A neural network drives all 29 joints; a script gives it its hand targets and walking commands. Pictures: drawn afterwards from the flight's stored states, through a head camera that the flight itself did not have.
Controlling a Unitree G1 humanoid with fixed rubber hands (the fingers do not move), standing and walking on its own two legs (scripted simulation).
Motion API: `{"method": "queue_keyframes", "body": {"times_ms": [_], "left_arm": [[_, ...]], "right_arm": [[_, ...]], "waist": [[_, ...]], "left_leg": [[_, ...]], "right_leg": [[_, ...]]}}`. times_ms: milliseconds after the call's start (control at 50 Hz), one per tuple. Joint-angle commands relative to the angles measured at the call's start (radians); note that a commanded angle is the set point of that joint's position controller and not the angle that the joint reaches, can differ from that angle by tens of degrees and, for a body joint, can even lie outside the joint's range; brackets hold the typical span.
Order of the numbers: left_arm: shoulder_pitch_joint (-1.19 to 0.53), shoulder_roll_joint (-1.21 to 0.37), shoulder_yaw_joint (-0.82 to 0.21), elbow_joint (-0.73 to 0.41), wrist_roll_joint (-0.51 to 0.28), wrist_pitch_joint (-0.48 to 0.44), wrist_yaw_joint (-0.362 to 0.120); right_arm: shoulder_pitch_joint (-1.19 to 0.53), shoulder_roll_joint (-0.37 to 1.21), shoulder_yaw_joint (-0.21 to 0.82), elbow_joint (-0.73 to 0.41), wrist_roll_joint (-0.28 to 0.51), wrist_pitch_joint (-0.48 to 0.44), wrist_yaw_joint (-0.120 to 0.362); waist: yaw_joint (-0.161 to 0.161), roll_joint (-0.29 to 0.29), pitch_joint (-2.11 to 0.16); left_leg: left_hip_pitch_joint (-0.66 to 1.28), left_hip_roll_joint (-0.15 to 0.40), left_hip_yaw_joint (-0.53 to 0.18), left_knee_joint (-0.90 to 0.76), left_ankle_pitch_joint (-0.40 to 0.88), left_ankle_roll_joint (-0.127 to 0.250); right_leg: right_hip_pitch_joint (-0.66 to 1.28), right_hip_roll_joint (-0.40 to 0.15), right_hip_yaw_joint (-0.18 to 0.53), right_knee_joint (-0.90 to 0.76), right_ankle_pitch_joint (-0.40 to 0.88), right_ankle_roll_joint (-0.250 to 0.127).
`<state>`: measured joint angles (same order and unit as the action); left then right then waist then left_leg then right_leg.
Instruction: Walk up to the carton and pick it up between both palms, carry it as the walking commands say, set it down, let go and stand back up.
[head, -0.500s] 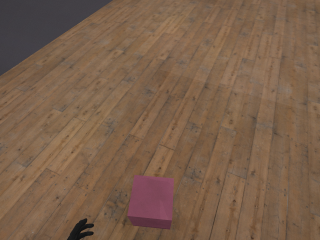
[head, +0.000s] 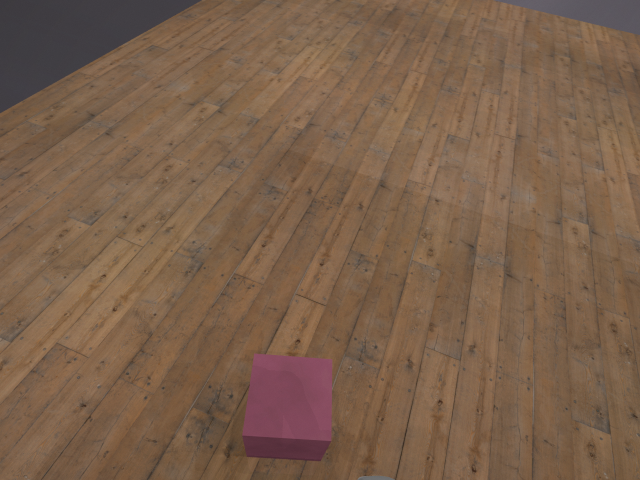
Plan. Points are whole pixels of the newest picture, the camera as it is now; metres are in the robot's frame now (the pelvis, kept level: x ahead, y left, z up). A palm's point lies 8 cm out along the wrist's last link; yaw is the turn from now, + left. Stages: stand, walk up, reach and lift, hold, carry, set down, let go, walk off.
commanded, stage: walk up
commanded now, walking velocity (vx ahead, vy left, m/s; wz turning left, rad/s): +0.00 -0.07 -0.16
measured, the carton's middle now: (288, 409) +0.40 +0.01 -0.65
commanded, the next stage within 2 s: stand in 0.78 s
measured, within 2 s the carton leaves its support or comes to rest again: neither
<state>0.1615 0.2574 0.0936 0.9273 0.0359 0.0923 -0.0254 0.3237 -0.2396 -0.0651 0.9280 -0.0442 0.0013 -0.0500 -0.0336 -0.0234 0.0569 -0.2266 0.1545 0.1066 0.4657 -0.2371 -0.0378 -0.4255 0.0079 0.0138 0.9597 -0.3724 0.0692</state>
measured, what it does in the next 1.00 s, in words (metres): steps on the spot: right foot, then left foot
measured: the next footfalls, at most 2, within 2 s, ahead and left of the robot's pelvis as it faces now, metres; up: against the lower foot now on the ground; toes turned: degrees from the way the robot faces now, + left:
right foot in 0.12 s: +0.04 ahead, -0.16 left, +0.00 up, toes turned -3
left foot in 0.40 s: +0.05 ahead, +0.11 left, +0.00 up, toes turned -6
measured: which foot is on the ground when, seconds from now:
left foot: down 0.00-0.12, up 0.14-0.38, down 0.40-1.00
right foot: up 0.00-0.10, down 0.12-0.58, up 0.60-0.84, down 0.86-1.00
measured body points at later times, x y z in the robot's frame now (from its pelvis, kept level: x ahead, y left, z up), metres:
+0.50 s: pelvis +0.01 -0.02 -0.01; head +0.03 -0.03 +0.44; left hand +0.10 +0.22 -0.14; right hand +0.04 -0.28 -0.16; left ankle -0.01 +0.08 -0.74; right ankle +0.00 -0.15 -0.75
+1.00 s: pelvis +0.02 +0.02 +0.00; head +0.02 +0.02 +0.45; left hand +0.03 +0.24 -0.16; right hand +0.05 -0.21 -0.16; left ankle +0.01 +0.11 -0.75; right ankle +0.00 -0.11 -0.75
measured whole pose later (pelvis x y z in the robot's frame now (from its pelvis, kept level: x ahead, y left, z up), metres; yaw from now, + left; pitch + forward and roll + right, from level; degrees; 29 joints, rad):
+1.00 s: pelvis +0.02 +0.02 +0.00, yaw -1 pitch -2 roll +0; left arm 0.29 0.15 0.01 1.08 0.02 0.00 0.04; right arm 0.25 -0.15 -0.03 1.03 0.00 0.00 -0.03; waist 0.00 0.00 0.03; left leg -0.13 -0.02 0.08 0.38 -0.23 0.04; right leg -0.12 -0.03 -0.03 0.39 -0.24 0.02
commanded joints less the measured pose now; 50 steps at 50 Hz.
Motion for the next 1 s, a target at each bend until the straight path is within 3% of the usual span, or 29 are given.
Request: {"method": "queue_keyframes", "body": {"times_ms": [0, 40, 60, 80, 100, 120, 140, 180, 240, 300, 360, 380, 400, 420, 460, 500, 520, 540, 560, 580, 600, 640, 660, 700, 740, 820, 860, 880, 980], "left_arm": [[-0.021, -0.026, -0.021, -0.075, -0.013, -0.021, -0.001], [0.019, -0.012, -0.023, -0.068, -0.018, -0.037, 0.007], [0.065, -0.010, -0.023, -0.051, -0.017, -0.051, 0.013], [0.096, 0.016, -0.020, -0.035, -0.007, -0.067, 0.020], [0.122, 0.069, -0.013, -0.035, -0.005, -0.085, 0.026], [0.113, 0.182, 0.001, -0.065, -0.005, -0.095, 0.029], [0.113, 0.174, 0.000, -0.050, -0.005, -0.096, 0.035], [-0.019, 0.045, -0.044, -0.053, -0.007, -0.105, 0.041], [-0.028, 0.022, -0.059, -0.049, -0.014, -0.113, 0.052], [0.017, 0.039, -0.055, -0.029, -0.016, -0.114, 0.062], [0.022, 0.054, -0.047, -0.021, -0.023, -0.108, 0.064], [0.024, 0.062, -0.039, -0.033, -0.020, -0.108, 0.065], [0.056, 0.078, -0.024, -0.033, -0.020, -0.103, 0.074], [0.096, 0.118, -0.006, -0.013, -0.019, -0.095, 0.090], [0.132, 0.162, 0.009, 0.005, -0.019, -0.082, 0.102], [0.106, 0.142, 0.001, -0.003, -0.010, -0.080, 0.099], [0.023, 0.102, -0.018, -0.016, -0.007, -0.082, 0.086], [-0.020, 0.038, -0.043, 0.012, -0.015, -0.075, 0.070], [0.018, 0.002, -0.055, 0.030, -0.020, -0.073, 0.059], [0.084, -0.036, -0.070, 0.023, -0.016, -0.070, 0.056], [0.097, 0.004, -0.052, 0.027, -0.027, -0.052, 0.062], [0.099, 0.017, -0.048, 0.052, -0.027, -0.044, 0.055], [0.107, 0.019, -0.046, 0.067, -0.022, -0.049, 0.053], [0.131, 0.009, -0.048, 0.081, -0.018, -0.056, 0.054], [0.141, 0.001, -0.052, 0.086, -0.018, -0.060, 0.061], [0.179, -0.013, -0.058, 0.104, -0.017, -0.073, 0.068], [0.193, 0.026, -0.058, 0.108, -0.012, -0.090, 0.067], [0.158, 0.019, -0.062, 0.110, -0.014, -0.093, 0.063], [0.180, -0.020, -0.063, 0.143, -0.023, -0.106, 0.068]], "right_arm": [[0.027, -0.148, -0.032, -0.020, -0.004, -0.001, 0.014], [0.011, -0.165, -0.037, -0.017, 0.005, 0.007, 0.026], [-0.010, -0.163, -0.035, -0.016, 0.017, 0.013, 0.030], [0.018, -0.139, -0.031, -0.003, 0.027, 0.019, 0.034], [0.044, -0.077, -0.015, -0.008, 0.022, 0.021, 0.039], [0.028, -0.007, 0.003, -0.059, 0.016, 0.027, 0.041], [-0.030, -0.059, -0.008, -0.071, 0.033, 0.044, 0.029], [0.023, -0.046, -0.001, -0.018, 0.043, 0.044, 0.042], [0.049, -0.043, 0.000, 0.032, 0.035, 0.034, 0.041], [0.023, -0.021, 0.004, 0.033, 0.036, 0.027, 0.030], [0.063, -0.036, 0.000, 0.055, 0.030, 0.018, 0.020], [0.053, -0.075, -0.010, 0.045, 0.019, 0.018, 0.018], [0.015, -0.116, -0.023, 0.033, 0.016, 0.024, 0.026], [-0.026, -0.110, -0.030, 0.017, 0.012, 0.032, 0.039], [-0.035, -0.046, -0.020, -0.011, 0.017, 0.036, 0.045], [-0.038, -0.026, -0.021, -0.035, 0.023, 0.040, 0.044], [0.007, 0.011, -0.007, -0.024, 0.031, 0.033, 0.041], [0.083, 0.058, 0.017, 0.020, 0.038, 0.012, 0.040], [0.103, -0.033, -0.003, 0.028, 0.021, -0.007, 0.034], [0.085, -0.146, -0.018, 0.002, 0.009, -0.020, 0.033], [0.048, -0.151, -0.009, -0.008, 0.014, -0.017, 0.033], [-0.051, -0.065, 0.028, -0.017, 0.020, -0.015, 0.028], [-0.071, -0.067, 0.029, -0.019, 0.023, -0.017, 0.022], [-0.059, -0.070, 0.027, -0.008, 0.030, -0.026, 0.012], [-0.035, -0.067, 0.027, 0.008, 0.030, -0.028, 0.009], [-0.039, -0.047, 0.023, 0.046, 0.041, -0.009, 0.006], [-0.021, -0.024, 0.022, 0.056, 0.045, -0.007, 0.017], [-0.004, -0.005, 0.025, 0.063, 0.051, -0.002, 0.018], [-0.004, -0.009, 0.016, 0.101, 0.044, -0.007, 0.019]], "waist": [[-0.023, 0.327, -0.023], [-0.010, 0.334, -0.047], [0.019, 0.297, -0.068], [0.028, 0.193, -0.075], [0.033, 0.029, -0.070], [0.038, -0.237, -0.064], [0.070, -0.240, -0.044], [-0.002, -0.180, -0.020], [-0.006, -0.178, -0.050], [0.016, -0.139, -0.061], [0.009, -0.089, -0.044], [0.029, -0.048, -0.036], [0.067, 0.031, -0.026], [0.077, 0.056, -0.021], [0.084, -0.105, -0.052], [0.087, -0.148, -0.051], [0.035, -0.141, -0.059], [-0.022, -0.152, -0.072], [-0.019, -0.042, -0.035], [0.013, 0.152, -0.065], [0.009, 0.239, -0.042], [0.047, 0.203, 0.037], [0.051, 0.188, 0.020], [0.047, 0.165, -0.037], [0.037, 0.165, -0.060], [0.051, 0.137, -0.037], [0.025, 0.052, -0.027], [0.007, -0.015, 0.009], [0.027, -0.013, 0.005]], "left_leg": [[0.039, 0.146, -0.092, -0.149, 0.221, 0.160], [0.037, 0.156, -0.103, -0.109, 0.303, 0.155], [0.016, 0.134, -0.081, -0.057, 0.288, 0.130], [-0.046, 0.093, -0.044, 0.030, 0.181, 0.090], [-0.127, 0.030, -0.006, 0.133, 0.003, 0.044], [-0.261, -0.081, 0.011, 0.261, -0.342, -0.010], [-0.188, -0.056, -0.114, 0.308, -0.336, 0.008], [-0.124, -0.074, -0.125, 0.295, -0.213, 0.029], [-0.089, -0.101, -0.111, 0.263, -0.159, 0.026], [-0.051, -0.114, -0.093, 0.150, -0.140, 0.017], [0.081, -0.096, -0.101, -0.098, 0.115, 0.024], [0.090, -0.053, -0.133, -0.088, 0.209, 0.032], [0.053, -0.061, -0.122, -0.021, 0.262, 0.037], [-0.060, -0.096, -0.088, 0.052, 0.188, 0.027], [-0.175, -0.128, -0.062, 0.179, -0.068, 0.010], [-0.192, -0.106, -0.108, 0.336, -0.262, 0.006], [-0.071, -0.091, -0.123, 0.185, -0.220, 0.017], [0.116, -0.118, -0.085, -0.063, 0.006, 0.024], [0.209, -0.059, -0.157, -0.164, 0.127, 0.031], [0.190, 0.153, -0.396, -0.247, 0.165, 0.064], [0.052, 0.203, -0.449, -0.250, 0.180, 0.160], [0.000, 0.119, -0.341, -0.247, 0.148, 0.155], [0.032, 0.091, -0.295, -0.228, 0.226, 0.145], [0.095, 0.080, -0.237, -0.171, 0.448, 0.153], [0.125, 0.081, -0.219, -0.142, 0.497, 0.162], [0.046, 0.042, -0.198, -0.140, 0.281, 0.121], [-0.011, -0.016, -0.171, -0.142, 0.141, 0.073], [0.058, -0.055, -0.139, -0.175, 0.129, 0.068], [0.112, -0.039, -0.138, -0.158, 0.194, 0.074]], "right_leg": [[0.048, 0.000, -0.069, -0.221, -0.043, -0.005], [0.141, 0.011, -0.094, -0.351, 0.007, -0.031], [0.232, 0.022, -0.110, -0.476, 0.117, -0.046], [0.328, 0.011, -0.079, -0.582, 0.192, -0.045], [0.379, -0.114, 0.050, -0.679, 0.208, -0.046], [0.349, -0.393, 0.378, -0.747, 0.334, -0.124], [0.210, -0.402, 0.367, -0.752, 0.288, -0.200], [0.183, -0.263, 0.216, -0.767, 0.152, -0.169], [0.245, -0.217, 0.114, -0.715, 0.386, -0.165], [0.272, -0.228, 0.103, -0.660, 0.431, -0.184], [0.216, -0.233, 0.126, -0.632, 0.330, -0.139], [0.192, -0.230, 0.135, -0.606, 0.316, -0.125], [0.194, -0.211, 0.125, -0.599, 0.315, -0.126], [0.257, -0.263, 0.174, -0.604, 0.315, -0.152], [0.321, -0.378, 0.270, -0.616, 0.392, -0.226], [0.263, -0.423, 0.269, -0.633, 0.474, -0.280], [0.191, -0.333, 0.158, -0.611, 0.412, -0.222], [0.118, -0.188, 0.029, -0.566, 0.284, -0.143], [0.034, -0.086, -0.047, -0.464, 0.143, -0.092], [0.005, -0.034, -0.077, -0.370, -0.048, -0.051], [0.088, -0.050, -0.004, -0.321, -0.168, -0.051], [0.127, -0.050, 0.012, -0.295, -0.090, -0.058], [0.128, -0.039, -0.003, -0.283, -0.056, -0.057], [0.143, -0.033, -0.018, -0.275, -0.050, -0.054], [0.152, -0.033, -0.027, -0.310, -0.056, -0.052], [0.282, -0.059, -0.036, -0.577, 0.203, -0.061], [0.351, -0.150, 0.045, -0.621, 0.350, -0.069], [0.263, -0.139, 0.037, -0.601, 0.337, -0.081], [0.269, -0.125, 0.017, -0.652, 0.307, -0.078]]}}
